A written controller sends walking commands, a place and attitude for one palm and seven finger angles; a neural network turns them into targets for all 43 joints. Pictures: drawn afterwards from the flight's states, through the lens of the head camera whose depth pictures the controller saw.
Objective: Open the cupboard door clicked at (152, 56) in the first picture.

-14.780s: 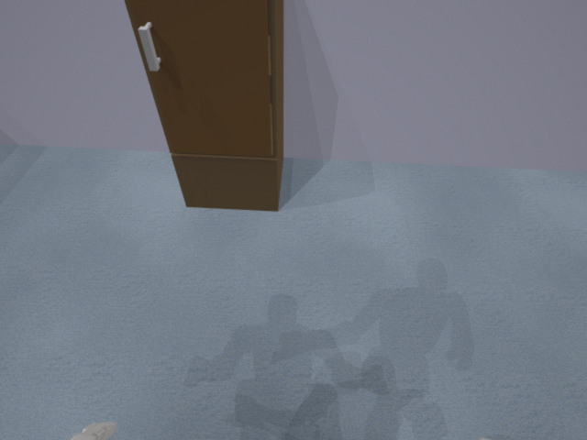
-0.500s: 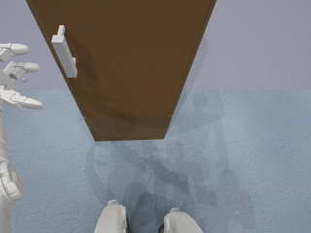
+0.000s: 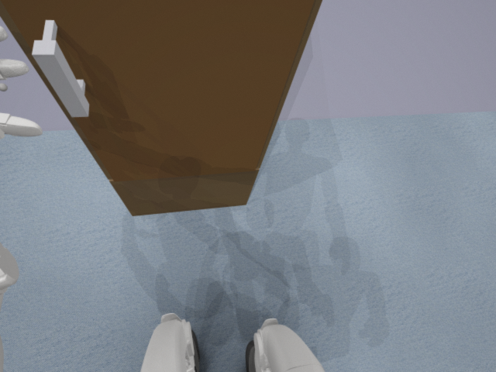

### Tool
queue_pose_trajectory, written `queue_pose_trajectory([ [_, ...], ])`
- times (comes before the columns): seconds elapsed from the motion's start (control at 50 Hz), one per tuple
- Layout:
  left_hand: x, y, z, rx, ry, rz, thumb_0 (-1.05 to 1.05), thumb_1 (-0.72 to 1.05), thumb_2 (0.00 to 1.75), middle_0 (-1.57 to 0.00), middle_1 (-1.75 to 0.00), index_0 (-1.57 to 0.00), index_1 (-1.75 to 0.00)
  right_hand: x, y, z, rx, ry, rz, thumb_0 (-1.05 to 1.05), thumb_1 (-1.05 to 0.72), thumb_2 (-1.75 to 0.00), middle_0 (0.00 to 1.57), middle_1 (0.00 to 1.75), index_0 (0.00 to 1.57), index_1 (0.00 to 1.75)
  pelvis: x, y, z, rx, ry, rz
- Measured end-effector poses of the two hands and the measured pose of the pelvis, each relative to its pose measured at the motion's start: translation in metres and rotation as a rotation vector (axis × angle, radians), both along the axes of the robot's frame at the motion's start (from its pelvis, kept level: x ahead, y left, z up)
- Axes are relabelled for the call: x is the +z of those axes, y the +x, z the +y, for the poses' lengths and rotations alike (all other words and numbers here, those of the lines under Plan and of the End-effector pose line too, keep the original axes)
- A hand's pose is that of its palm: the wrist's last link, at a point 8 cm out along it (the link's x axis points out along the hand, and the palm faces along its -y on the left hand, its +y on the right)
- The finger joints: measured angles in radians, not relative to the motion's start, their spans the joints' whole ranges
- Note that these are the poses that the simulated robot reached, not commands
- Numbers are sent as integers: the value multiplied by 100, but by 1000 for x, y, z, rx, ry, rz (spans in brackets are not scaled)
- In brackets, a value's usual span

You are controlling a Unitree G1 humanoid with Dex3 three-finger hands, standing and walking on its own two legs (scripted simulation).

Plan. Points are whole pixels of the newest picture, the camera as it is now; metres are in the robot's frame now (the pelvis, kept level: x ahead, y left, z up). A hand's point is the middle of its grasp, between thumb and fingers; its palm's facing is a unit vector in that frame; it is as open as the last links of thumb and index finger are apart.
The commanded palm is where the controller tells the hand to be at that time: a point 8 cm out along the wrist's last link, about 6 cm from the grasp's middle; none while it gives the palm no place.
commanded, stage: move the hooked fingers beside the handle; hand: left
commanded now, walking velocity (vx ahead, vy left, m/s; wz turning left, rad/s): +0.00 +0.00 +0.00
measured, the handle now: (66, 71) +0.55 +0.23 +0.08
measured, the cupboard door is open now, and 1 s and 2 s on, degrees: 0 0 0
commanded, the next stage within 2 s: slide the fingers in behind the handle in 0.66 s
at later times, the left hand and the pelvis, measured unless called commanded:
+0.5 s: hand (8, 91) +0.50 +0.29 +0.09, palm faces +0.09 -1.00 -0.01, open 14.0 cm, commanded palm +0.48 +0.33 +0.08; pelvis +0.00 -0.01 +0.00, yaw +1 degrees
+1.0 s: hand (18, 98) +0.50 +0.28 +0.08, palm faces +0.05 -1.00 +0.00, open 14.0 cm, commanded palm +0.48 +0.31 +0.08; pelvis +0.00 -0.01 +0.00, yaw +1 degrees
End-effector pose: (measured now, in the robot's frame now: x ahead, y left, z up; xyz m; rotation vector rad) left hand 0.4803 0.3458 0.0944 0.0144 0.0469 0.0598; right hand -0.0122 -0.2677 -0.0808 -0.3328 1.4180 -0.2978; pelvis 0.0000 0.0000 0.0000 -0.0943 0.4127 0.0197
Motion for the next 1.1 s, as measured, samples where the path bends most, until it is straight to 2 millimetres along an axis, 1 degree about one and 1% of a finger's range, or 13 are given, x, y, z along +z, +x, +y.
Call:
queue_pose_trajectory([
  [0.14,-8,-5,2,10,-3,13,-2,-50,30,-30,-120,-30,-120,-1,3,0,4,9,14,0,-90,-89,20,30,21,30,0,3,-1,3,-1,-1],
  [0.26,-7,-5,-1,6,1,-12,-2,-50,30,-29,-120,-30,-120,-2,13,-4,20,2,7,0,-90,-89,20,30,21,30,0,4,-2,12,-2,-2],
  [0.38,-9,-3,-7,4,-8,9,-2,-50,30,-30,-120,-30,-120,-2,25,-8,34,-4,-24,0,-90,-89,20,30,21,30,0,4,-5,15,-1,-3],
  [0.48,-8,-2,-4,24,-10,3,-2,-50,30,-30,-120,-30,-120,-3,31,-10,34,-8,-50,0,-90,-89,20,30,21,30,-1,5,-7,10,0,-2],
  [0.64,-6,-9,6,24,1,-2,-2,-50,30,-30,-120,-30,-120,-6,28,-11,28,0,-38,0,-90,-89,20,30,21,30,-3,5,-9,8,-2,0],
  [0.72,-7,-13,7,15,-9,1,-2,-50,30,-30,-120,-30,-120,-8,25,-11,31,5,-20,0,-90,-89,20,30,21,30,-4,5,-9,12,-3,-2],
  [0.8,-9,-13,6,12,-16,-2,-2,-50,30,-30,-120,-30,-120,-8,24,-11,36,0,-17,0,-90,-89,20,30,21,30,-5,3,-8,16,-5,0],
  [0.86,-9,-12,2,5,-12,-15,-2,-50,30,-29,-120,-30,-120,-8,24,-11,36,-4,-22,0,-90,-89,20,30,21,30,-5,2,-8,16,-6,0],
  [0.96,-10,-10,-9,-10,-18,-11,-2,-50,30,-29,-120,-30,-120,-8,23,-8,35,2,-28,0,-90,-89,20,30,21,30,-4,1,-6,18,-5,-6],
  [1.1,-12,-2,-22,3,-17,-5,-2,-50,30,-30,-120,-30,-120,-7,21,-4,27,7,-43,0,-90,-89,20,30,21,30,-3,0,-5,14,-3,-6],
])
